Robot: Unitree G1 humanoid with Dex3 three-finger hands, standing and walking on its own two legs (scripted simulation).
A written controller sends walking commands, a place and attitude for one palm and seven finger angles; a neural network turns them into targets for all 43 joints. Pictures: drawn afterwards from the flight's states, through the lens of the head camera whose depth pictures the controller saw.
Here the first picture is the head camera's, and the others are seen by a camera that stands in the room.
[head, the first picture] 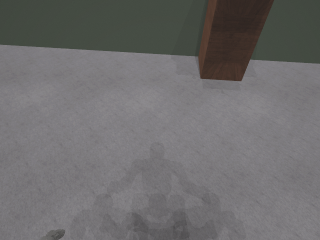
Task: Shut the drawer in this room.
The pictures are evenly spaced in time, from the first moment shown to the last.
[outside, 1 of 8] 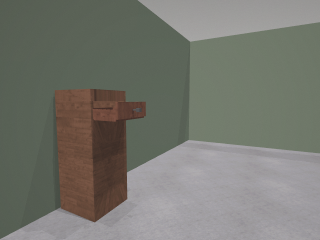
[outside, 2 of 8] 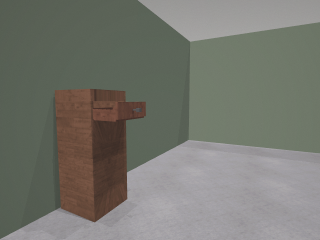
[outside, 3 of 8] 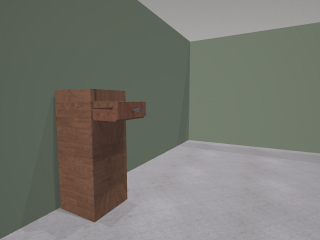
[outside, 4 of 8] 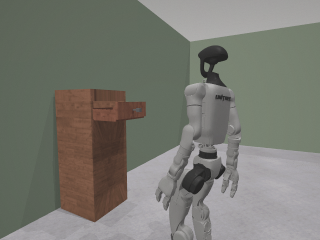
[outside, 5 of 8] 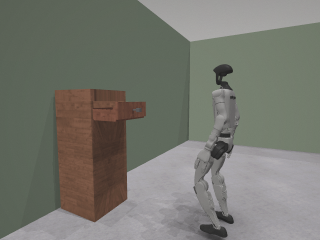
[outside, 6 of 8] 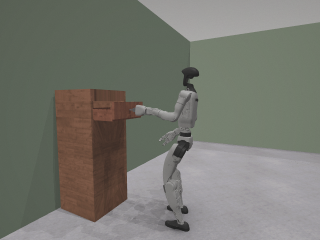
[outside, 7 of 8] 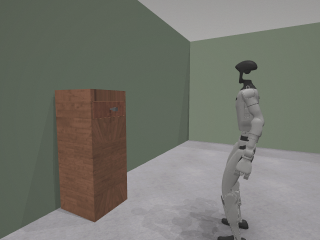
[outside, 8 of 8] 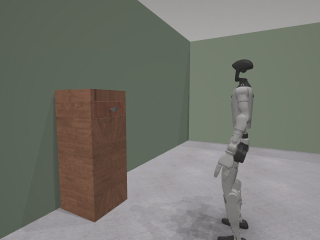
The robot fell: no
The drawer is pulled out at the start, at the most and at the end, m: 0.25 0.25 0.00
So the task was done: yes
